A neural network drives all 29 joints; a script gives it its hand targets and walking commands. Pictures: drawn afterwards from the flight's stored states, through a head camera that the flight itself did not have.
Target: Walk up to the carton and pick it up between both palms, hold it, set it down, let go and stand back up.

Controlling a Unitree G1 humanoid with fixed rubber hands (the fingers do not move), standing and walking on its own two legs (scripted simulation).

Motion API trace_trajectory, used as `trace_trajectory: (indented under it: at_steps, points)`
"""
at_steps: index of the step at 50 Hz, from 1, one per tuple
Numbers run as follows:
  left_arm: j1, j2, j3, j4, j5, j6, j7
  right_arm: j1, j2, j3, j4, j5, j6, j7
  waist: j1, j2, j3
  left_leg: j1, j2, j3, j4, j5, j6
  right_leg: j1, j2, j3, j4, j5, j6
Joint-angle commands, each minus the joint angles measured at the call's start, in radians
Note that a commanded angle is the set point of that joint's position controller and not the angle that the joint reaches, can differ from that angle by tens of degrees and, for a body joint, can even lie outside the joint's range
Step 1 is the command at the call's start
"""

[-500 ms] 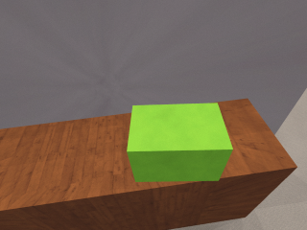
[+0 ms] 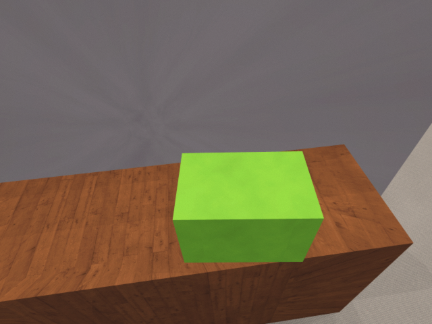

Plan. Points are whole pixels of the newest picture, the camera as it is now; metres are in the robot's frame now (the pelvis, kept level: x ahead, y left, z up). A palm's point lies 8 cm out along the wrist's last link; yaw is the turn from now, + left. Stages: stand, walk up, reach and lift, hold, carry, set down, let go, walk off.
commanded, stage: walk up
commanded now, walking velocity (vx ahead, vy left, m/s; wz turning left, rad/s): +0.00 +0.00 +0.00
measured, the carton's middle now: (242, 207) +0.42 -0.04 -0.07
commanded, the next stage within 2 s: stand in 1.06 s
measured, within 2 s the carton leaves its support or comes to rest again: neither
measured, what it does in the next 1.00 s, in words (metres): stands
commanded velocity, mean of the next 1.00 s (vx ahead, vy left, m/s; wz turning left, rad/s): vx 0.00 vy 0.00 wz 0.00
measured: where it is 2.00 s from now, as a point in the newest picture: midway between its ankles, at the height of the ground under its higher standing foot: outside the picture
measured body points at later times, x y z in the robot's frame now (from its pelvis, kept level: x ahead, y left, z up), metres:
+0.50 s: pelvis +0.01 +0.00 +0.00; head +0.02 +0.01 +0.45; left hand -0.02 +0.19 -0.17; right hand -0.02 -0.19 -0.16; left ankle +0.01 +0.11 -0.74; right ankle +0.00 -0.14 -0.74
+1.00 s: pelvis +0.03 +0.01 +0.00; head +0.04 +0.00 +0.45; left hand -0.02 +0.20 -0.16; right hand +0.00 -0.18 -0.17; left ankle +0.01 +0.11 -0.74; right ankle +0.00 -0.14 -0.74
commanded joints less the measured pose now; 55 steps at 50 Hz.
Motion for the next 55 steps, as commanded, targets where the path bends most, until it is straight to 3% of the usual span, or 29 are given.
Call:
trace_trajectory:
  at_steps: [1, 29, 30, 31, 39, 55]
  points:
    - [0.1, 0.074, 0.013, -0.004, 0.001, -0.007, 0.005, 0.086, -0.07, -0.011, -0.011, 0.0, -0.008, -0.004, -0.003, 0.004, 0.086, -0.024, 0.086, -0.096, -0.098, 0.007, -0.003, -0.063, -0.049, 0.061, -0.088, 0.023, -0.016]
    - [0.094, 0.068, 0.017, 0.007, 0.0, -0.007, 0.008, 0.11, -0.055, -0.016, -0.007, -0.001, -0.018, -0.009, 0.0, -0.001, 0.087, 0.009, 0.09, -0.092, -0.094, 0.087, 0.008, -0.027, -0.056, 0.054, -0.081, 0.081, -0.013]
    - [0.106, 0.074, 0.01, 0.007, 0.003, -0.007, 0.007, 0.115, -0.055, -0.007, 0.003, 0.0, -0.019, -0.009, 0.001, 0.039, 0.096, 0.01, 0.096, -0.094, -0.086, 0.115, 0.002, -0.028, -0.056, 0.054, -0.071, 0.076, -0.022]
    - [0.11, 0.073, 0.009, 0.008, 0.004, -0.007, 0.005, 0.117, -0.053, -0.006, 0.003, 0.0, -0.019, -0.009, 0.003, 0.044, 0.092, 0.007, 0.097, -0.096, -0.084, 0.12, 0.003, -0.022, -0.056, 0.053, -0.068, 0.075, -0.023]
    - [0.109, 0.075, 0.001, 0.009, 0.0, -0.008, 0.004, 0.112, -0.065, -0.002, 0.003, 0.0, -0.019, -0.007, 0.001, -0.001, 0.086, 0.014, 0.101, -0.096, -0.069, 0.144, 0.005, -0.016, -0.059, 0.048, -0.064, 0.088, -0.019]
    - [0.121, 0.081, -0.004, 0.017, -0.004, -0.006, 0.007, 0.11, -0.064, 0.004, 0.003, 0.003, -0.016, -0.007, -0.004, -0.005, 0.1, 0.011, 0.099, -0.101, -0.074, 0.134, 0.0, -0.016, -0.067, 0.055, -0.066, 0.086, -0.013]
